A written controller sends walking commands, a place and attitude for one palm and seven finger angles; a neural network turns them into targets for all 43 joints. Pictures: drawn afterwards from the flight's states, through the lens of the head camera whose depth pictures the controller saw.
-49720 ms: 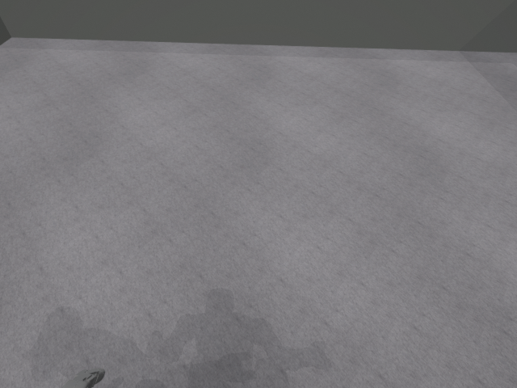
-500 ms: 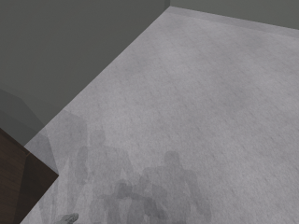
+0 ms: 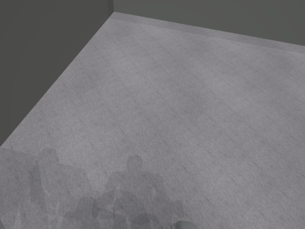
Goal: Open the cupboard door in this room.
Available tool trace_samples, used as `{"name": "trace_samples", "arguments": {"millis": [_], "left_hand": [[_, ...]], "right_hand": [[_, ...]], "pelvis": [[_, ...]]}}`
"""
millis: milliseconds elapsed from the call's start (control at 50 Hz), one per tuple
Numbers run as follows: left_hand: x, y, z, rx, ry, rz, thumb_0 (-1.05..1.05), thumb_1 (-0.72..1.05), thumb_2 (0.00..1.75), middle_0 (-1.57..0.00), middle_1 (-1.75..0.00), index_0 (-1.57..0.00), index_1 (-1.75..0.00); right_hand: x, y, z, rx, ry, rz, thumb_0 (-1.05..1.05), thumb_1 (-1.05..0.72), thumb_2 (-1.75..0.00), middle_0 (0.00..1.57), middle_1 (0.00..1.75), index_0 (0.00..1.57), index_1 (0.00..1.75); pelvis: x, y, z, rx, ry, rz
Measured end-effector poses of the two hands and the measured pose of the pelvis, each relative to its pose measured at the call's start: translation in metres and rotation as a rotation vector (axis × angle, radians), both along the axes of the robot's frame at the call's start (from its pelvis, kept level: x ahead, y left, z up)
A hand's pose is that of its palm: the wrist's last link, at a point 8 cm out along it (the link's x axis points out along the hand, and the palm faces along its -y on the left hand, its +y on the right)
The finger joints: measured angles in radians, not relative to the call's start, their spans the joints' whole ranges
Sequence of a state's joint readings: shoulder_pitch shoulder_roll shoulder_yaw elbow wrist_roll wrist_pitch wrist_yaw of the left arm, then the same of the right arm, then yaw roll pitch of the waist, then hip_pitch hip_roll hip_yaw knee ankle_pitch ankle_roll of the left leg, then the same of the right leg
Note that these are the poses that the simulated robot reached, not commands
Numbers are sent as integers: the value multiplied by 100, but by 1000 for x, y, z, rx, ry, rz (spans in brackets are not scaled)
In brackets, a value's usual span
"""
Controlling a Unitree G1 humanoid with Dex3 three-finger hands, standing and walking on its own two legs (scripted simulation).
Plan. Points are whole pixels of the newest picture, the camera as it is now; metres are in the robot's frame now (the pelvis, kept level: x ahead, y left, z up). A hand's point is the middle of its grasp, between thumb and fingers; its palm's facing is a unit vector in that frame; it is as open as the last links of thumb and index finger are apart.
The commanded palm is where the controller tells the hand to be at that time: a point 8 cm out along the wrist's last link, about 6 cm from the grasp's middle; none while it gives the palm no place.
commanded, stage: walk to a spot facing it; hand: left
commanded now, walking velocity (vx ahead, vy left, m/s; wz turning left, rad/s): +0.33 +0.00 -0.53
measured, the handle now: out of the picture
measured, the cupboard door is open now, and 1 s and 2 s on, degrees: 41 41 41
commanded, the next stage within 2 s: turn to face it in 0.90 s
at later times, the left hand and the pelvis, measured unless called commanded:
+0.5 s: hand (131, 170) +0.32 +0.09 -0.16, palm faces -0.19 -0.96 -0.22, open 7.2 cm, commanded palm none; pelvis +0.21 -0.09 +0.00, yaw -12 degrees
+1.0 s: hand (143, 125) +0.53 +0.07 -0.17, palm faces -0.27 -0.95 -0.17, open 7.4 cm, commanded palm none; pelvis +0.44 -0.10 +0.00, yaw -21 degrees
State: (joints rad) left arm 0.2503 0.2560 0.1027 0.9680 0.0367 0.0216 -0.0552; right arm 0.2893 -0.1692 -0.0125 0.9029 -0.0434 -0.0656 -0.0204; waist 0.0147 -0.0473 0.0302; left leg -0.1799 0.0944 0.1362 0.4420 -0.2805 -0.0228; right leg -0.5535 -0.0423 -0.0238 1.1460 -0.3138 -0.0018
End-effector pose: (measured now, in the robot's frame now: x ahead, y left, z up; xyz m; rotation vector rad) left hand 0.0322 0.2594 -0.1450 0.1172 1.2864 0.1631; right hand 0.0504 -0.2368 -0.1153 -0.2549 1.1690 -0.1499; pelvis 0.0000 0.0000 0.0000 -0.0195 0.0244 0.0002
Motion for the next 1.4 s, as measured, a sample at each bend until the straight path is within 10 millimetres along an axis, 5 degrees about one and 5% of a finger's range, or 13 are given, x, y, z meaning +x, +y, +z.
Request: {"name": "trace_samples", "arguments": {"millis": [80,180,280,340,440,700,780,860,960,1100,1180,1260,1400], "left_hand": [[88,-10,10,7,-88,-106,1,91,90,-19,-29,-20,-30],[202,-49,15,21,-171,-261,1,91,90,-19,-29,-19,-30],[292,-96,10,45,-305,-335,1,91,90,-19,-29,-20,-30],[303,-113,12,43,-279,-330,1,91,90,-19,-29,-20,-30],[293,-130,13,24,-149,-311,0,91,90,-20,-29,-20,-30],[289,-110,-1,11,121,-170,0,92,90,-20,-29,-20,-30],[304,-104,-16,-6,226,-163,1,91,90,-20,-29,-20,-30],[358,-106,-16,-2,227,-222,1,91,90,-20,-29,-20,-30],[461,-129,-2,-6,91,-291,1,91,90,-20,-29,-20,-30],[604,-189,9,23,-85,-452,1,91,90,-19,-29,-20,-30],[658,-226,4,34,-193,-470,1,91,90,-19,-29,-20,-30],[675,-247,10,7,-222,-422,1,91,90,-20,-29,-20,-30],[670,-242,-4,-44,-172,-292,-1,92,90,-20,-29,-20,-30]], "right_hand": [[-38,-2,-7,22,142,-113,1,-90,-90,20,30,20,30],[-76,-8,-22,66,309,-263,1,-90,-90,20,30,20,30],[-77,-25,-44,119,447,-349,1,-90,-90,20,30,20,30],[-34,-44,-45,114,393,-369,1,-91,-90,20,30,20,30],[73,-74,-30,91,174,-343,1,-91,-90,20,30,20,30],[317,-93,-10,82,-96,-206,1,-91,-90,20,30,20,30],[375,-92,-16,43,-165,-194,1,-91,-90,20,30,20,30],[378,-87,-16,42,-134,-253,0,-91,-90,20,30,20,30],[343,-88,-18,46,36,-366,0,-94,-90,20,30,20,30],[298,-100,-30,96,248,-514,0,-93,-90,20,30,20,30],[293,-107,-45,145,361,-544,1,-92,-90,20,30,20,30],[326,-120,-39,153,385,-505,1,-91,-90,20,30,19,30],[436,-149,-26,99,214,-376,1,-91,-90,20,30,19,30]], "pelvis": [[30,-4,1,2,1,-57],[75,-22,-9,21,-3,-123],[124,-55,-32,41,-21,-161],[144,-65,-24,30,-39,-176],[181,-79,-5,34,-28,-206],[311,-85,-3,7,-17,-243],[357,-77,-18,5,-22,-271],[390,-79,-14,23,-36,-303],[426,-89,-2,21,-28,-337],[477,-127,-6,27,-28,-384],[503,-156,-21,33,-28,-347],[521,-166,-13,20,-30,-286],[549,-169,-8,13,-19,-204]]}}
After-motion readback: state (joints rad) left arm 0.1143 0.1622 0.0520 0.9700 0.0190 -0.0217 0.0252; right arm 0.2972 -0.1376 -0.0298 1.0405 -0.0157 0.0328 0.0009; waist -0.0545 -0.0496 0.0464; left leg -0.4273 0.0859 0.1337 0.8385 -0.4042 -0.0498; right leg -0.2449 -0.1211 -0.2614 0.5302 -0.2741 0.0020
